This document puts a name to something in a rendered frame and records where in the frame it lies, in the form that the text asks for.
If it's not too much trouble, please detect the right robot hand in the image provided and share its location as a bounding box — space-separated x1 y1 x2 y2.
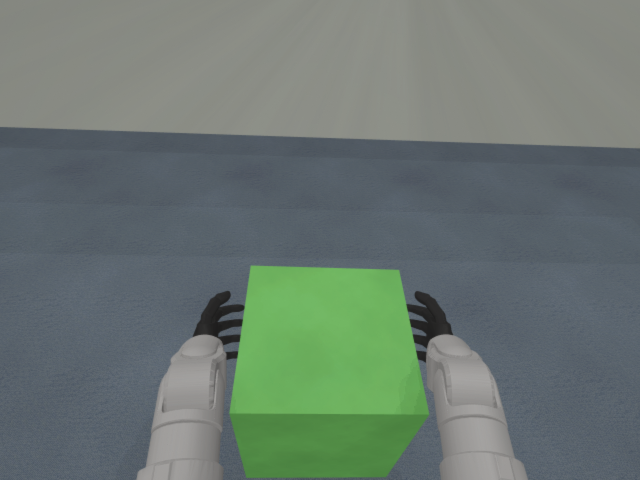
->
406 291 453 363

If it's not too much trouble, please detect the left robot forearm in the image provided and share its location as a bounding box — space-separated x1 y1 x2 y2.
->
136 335 227 480

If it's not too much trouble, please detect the right robot forearm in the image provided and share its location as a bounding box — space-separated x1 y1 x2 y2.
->
426 334 528 480

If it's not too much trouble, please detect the left robot hand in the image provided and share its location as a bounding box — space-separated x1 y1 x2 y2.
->
193 291 245 360

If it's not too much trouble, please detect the carton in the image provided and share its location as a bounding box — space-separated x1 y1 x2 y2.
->
229 266 429 478

